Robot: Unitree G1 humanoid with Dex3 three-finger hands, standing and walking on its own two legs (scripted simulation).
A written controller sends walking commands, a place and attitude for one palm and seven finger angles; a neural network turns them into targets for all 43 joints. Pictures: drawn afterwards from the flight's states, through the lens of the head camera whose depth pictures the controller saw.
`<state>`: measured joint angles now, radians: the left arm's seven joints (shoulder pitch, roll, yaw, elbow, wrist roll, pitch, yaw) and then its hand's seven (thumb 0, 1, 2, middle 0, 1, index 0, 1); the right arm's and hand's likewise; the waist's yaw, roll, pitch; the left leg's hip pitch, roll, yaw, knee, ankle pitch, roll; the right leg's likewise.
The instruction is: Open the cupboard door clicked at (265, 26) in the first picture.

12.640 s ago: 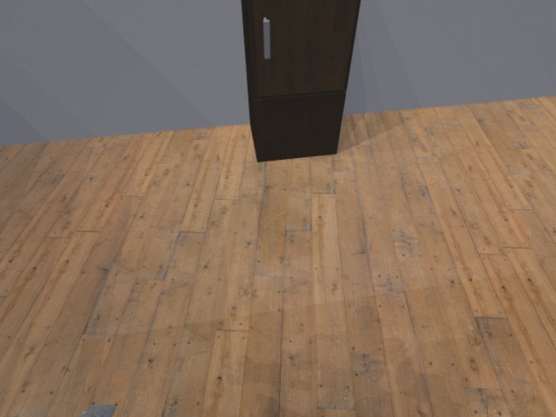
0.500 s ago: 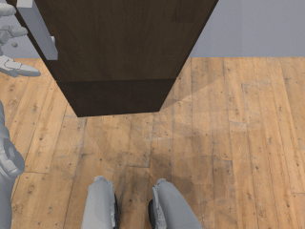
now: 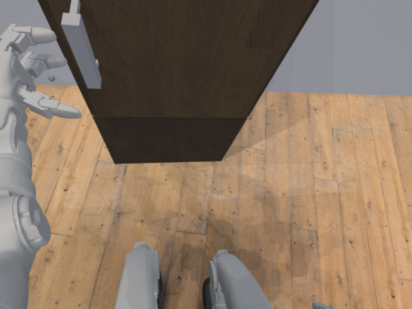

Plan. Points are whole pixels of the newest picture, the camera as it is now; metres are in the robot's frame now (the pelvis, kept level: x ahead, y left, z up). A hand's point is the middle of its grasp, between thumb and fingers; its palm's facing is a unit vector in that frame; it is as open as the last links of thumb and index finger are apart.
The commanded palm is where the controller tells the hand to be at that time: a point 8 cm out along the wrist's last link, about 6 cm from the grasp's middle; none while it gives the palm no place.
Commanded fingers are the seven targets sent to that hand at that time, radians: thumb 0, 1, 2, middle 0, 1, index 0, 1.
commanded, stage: move the hooked fingers beside the handle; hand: left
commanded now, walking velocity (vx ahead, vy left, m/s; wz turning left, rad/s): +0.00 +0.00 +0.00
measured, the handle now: (85, 47) +0.57 +0.20 +0.07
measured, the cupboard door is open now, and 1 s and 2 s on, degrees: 0 0 0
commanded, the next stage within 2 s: slide the fingers in behind the handle in 0.20 s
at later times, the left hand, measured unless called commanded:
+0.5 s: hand (57, 78) +0.51 +0.24 +0.06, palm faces +0.03 -1.00 -0.01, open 14.0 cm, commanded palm +0.49 +0.26 +0.06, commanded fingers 0.00 -0.50 0.30 -0.30 -1.20 -0.30 -1.20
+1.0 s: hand (79, 79) +0.50 +0.20 +0.06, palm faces +0.04 -1.00 -0.01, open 14.0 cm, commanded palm +0.48 +0.23 +0.06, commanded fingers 0.00 -0.50 0.30 -0.30 -1.20 -0.30 -1.20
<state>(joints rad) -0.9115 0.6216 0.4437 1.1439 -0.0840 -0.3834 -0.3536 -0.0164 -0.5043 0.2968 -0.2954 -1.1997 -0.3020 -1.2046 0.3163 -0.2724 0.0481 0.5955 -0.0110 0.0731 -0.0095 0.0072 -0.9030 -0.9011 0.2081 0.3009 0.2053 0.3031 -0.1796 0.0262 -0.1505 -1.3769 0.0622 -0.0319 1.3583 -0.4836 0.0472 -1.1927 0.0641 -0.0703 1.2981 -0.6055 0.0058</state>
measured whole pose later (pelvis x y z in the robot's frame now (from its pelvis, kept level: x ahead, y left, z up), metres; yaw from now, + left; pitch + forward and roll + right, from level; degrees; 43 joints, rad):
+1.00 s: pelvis +0.00 -0.01 +0.00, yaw +1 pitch +27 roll -6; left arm -0.87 0.51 0.39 1.12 -0.10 -0.43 -0.26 -0.02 -0.50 0.30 -0.29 -1.20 -0.30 -1.20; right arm 0.33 -0.25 0.03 0.63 -0.01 0.08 0.01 0.01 -0.90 -0.90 0.21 0.30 0.20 0.30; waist -0.17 0.04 -0.16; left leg -1.34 0.06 -0.03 1.34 -0.48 0.03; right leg -1.17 0.07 -0.06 1.30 -0.61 -0.01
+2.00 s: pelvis +0.01 -0.02 +0.00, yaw +2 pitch +27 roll -5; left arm -0.89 0.41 0.28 1.13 -0.09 -0.49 -0.12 -0.02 -0.50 0.30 -0.28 -1.20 -0.25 -1.20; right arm 0.33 -0.25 0.01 0.65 -0.03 0.09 0.04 0.01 -0.90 -0.90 0.21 0.30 0.20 0.30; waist -0.15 0.05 -0.16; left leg -1.33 0.04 -0.04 1.33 -0.48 0.02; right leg -1.16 0.05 -0.08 1.30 -0.63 -0.02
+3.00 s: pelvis +0.01 -0.01 +0.01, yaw +1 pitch +26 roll -4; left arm -0.76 0.39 0.33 1.04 -0.12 -0.50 -0.16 0.00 0.70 0.77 -0.33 -1.33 -0.31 -1.34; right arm 0.33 -0.24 0.01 0.63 -0.01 0.12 0.03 0.01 -0.90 -0.90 0.21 0.30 0.20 0.30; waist -0.15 0.05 -0.17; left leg -1.28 0.06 -0.01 1.31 -0.48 0.03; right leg -1.13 0.06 -0.04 1.29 -0.62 -0.01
